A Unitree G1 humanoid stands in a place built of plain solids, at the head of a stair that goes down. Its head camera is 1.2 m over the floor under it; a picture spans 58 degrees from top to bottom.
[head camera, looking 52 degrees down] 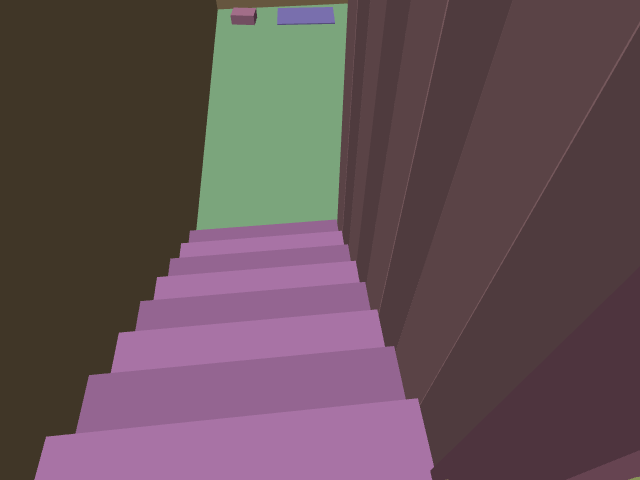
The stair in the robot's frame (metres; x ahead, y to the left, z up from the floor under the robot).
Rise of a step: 0.17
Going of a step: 0.25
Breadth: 1.12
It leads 6 degrees to the left of straight ahead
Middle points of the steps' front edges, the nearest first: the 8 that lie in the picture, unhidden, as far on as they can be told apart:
0.39 0.25 -0.16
0.64 0.28 -0.33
0.88 0.30 -0.50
1.13 0.33 -0.67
1.38 0.35 -0.83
1.63 0.38 -1.00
1.88 0.40 -1.17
2.13 0.43 -1.33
